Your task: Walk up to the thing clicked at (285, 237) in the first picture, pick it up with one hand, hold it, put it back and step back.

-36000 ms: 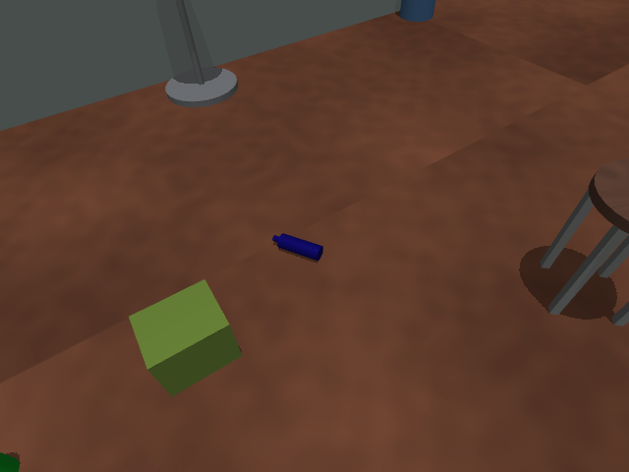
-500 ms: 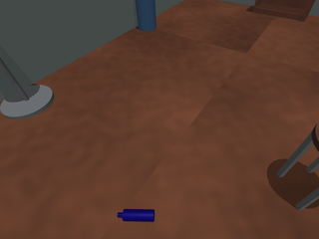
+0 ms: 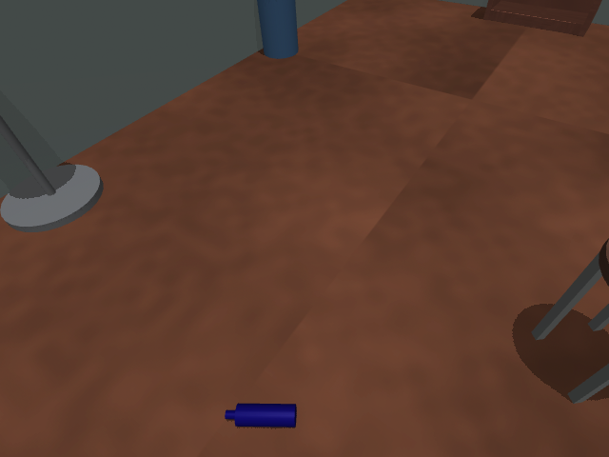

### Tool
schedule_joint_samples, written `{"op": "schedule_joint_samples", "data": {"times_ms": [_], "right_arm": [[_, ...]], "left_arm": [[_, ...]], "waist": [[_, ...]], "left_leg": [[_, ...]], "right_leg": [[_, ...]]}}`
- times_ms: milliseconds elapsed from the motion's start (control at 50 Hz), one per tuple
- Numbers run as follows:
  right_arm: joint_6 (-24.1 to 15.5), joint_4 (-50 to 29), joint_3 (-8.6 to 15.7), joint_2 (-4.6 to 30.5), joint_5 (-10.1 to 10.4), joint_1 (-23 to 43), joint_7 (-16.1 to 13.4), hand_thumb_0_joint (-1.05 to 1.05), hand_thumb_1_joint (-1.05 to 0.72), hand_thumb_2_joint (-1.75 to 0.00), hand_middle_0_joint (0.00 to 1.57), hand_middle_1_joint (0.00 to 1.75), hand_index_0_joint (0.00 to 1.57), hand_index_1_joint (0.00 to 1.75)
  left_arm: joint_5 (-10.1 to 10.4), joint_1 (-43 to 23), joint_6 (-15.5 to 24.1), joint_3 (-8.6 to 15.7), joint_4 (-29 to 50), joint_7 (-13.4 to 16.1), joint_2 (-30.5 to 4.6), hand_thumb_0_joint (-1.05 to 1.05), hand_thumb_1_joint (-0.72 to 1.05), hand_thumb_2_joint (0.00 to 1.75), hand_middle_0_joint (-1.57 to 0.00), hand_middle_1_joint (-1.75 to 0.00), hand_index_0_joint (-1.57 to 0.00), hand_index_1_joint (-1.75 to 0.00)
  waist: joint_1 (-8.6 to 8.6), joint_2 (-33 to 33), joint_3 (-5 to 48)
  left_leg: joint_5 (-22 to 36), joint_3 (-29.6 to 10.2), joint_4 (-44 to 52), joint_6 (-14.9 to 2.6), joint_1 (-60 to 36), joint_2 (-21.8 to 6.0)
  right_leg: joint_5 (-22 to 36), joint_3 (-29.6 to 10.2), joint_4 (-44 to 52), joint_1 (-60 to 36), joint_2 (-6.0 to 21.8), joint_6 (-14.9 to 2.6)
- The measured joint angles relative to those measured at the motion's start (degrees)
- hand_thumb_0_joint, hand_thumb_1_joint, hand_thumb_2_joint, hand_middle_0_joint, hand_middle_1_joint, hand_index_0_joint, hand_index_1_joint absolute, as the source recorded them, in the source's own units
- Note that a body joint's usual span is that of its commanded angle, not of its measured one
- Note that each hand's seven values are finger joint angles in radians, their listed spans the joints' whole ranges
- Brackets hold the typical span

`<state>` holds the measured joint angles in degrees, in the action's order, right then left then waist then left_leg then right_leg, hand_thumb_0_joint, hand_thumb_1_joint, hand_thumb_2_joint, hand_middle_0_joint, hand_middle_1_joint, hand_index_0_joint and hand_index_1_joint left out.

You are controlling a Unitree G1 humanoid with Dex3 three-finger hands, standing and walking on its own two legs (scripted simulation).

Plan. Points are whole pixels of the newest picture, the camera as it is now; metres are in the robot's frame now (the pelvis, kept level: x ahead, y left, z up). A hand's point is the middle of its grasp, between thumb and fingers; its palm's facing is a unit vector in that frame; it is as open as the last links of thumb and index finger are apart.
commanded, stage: stand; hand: left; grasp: from above
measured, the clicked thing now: (260, 415) +0.39 +0.23 -0.75
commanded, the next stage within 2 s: step back in 0.58 s
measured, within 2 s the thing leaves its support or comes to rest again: neither
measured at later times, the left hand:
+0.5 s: hand out of the picture +0.07 +0.24 -0.16, palm faces +0.00 -0.94 -0.34, open 7.3 cm
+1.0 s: hand out of the picture +0.08 +0.31 -0.18, palm faces -0.03 -0.94 -0.35, open 7.3 cm
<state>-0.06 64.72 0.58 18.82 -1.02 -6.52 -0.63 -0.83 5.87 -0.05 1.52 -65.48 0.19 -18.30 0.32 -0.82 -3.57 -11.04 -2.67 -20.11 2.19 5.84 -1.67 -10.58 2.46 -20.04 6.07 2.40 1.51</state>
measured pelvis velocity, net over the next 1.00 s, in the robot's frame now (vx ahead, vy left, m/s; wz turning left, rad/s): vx -0.06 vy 0.05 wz -0.01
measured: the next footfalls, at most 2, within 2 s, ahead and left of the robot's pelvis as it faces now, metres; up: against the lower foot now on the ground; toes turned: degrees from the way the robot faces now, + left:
right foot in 1.24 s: -0.07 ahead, -0.07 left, +0.00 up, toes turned -1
left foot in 1.60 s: -0.17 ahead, +0.18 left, +0.00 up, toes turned -5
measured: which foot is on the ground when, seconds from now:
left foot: down 0.00-1.00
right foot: down 0.00-0.84, up 0.86-1.00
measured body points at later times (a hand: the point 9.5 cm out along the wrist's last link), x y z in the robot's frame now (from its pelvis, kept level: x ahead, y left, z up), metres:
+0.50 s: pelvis +0.00 -0.01 +0.00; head +0.01 -0.01 +0.45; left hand +0.07 +0.29 -0.13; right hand +0.07 -0.30 -0.14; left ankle +0.00 +0.14 -0.75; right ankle +0.01 -0.13 -0.75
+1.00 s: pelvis -0.06 +0.05 -0.01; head +0.02 +0.08 +0.43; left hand +0.09 +0.36 -0.16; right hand -0.02 -0.27 -0.13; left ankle -0.05 +0.14 -0.75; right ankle -0.06 -0.10 -0.68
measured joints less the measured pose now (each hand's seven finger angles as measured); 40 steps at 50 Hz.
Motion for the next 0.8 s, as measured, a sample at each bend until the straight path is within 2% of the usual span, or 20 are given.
{"op": "schedule_joint_samples", "data": {"times_ms": [600, 640, 680, 760, 800], "right_arm": [[0.3, 0.0, -0.1, 0.4, 0.3, -0.3, 0.6, 0.01, -0.91, -0.9, 0.21, 0.3, 0.2, 0.3], [0.9, -1.0, 0.1, 1.0, 0.7, 0.7, 0.8, 0.01, -0.91, -0.9, 0.21, 0.3, 0.2, 0.3], [1.3, -2.4, 0.5, 1.9, 1.1, 1.7, 0.9, 0.01, -0.91, -0.9, 0.21, 0.3, 0.2, 0.3], [2.3, -5.3, 1.6, 3.4, 1.1, 2.0, 1.2, 0.0, -0.91, -0.9, 0.21, 0.3, 0.2, 0.3], [2.4, -6.6, 2.0, 3.9, 1.2, 1.0, 1.4, 0.0, -0.91, -0.9, 0.21, 0.3, 0.2, 0.3]], "left_arm": [[0.4, 0.6, 0.1, 0.0, 0.5, -0.4, -0.6, 0.0, 0.91, 0.9, -0.21, -0.3, -0.2, -0.3], [0.8, 0.0, 0.0, 1.0, 1.8, -0.3, -0.7, 0.0, 0.91, 0.9, -0.21, -0.3, -0.21, -0.3], [1.0, -0.8, -0.2, 1.7, 3.2, -0.1, -1.0, 0.0, 0.91, 0.9, -0.21, -0.3, -0.21, -0.3], [0.1, -1.9, -1.1, 2.6, 6.3, 0.2, -1.7, 0.0, 0.91, 0.9, -0.21, -0.3, -0.21, -0.3], [-0.3, -2.6, -1.7, 2.7, 7.5, 0.4, -2.6, 0.0, 0.91, 0.9, -0.21, -0.3, -0.21, -0.3]], "waist": [[-0.3, 0.0, 0.1], [-0.56, -0.4, -1.0], [-0.75, -0.6, -3.0], [-0.72, 0.5, -5.3], [-1.27, 1.2, -5.4]], "left_leg": [[0.2, -0.1, 0.0, 0.57, 0.5, -0.7], [-1.0, -0.4, -3.6, 0.18, 3.2, -0.9], [-1.8, -0.3, -8.8, -0.99, 6.5, -0.7], [-13.0, 0.6, -22.6, -3.17, 12.1, 2.7], [-12.8, 1.2, -23.4, -3.88, 12.2, 3.3]], "right_leg": [[-0.1, 0.1, -0.4, 0.7, -0.7, -0.7], [-0.5, 0.3, -2.3, 2.5, -0.9, -0.86], [-0.7, 0.3, -4.1, 4.3, -0.9, -0.99], [-1.2, -1.0, -8.1, 8.4, 0.8, -0.53], [-1.7, -1.2, -10.3, 10.7, 1.7, 0.23]]}}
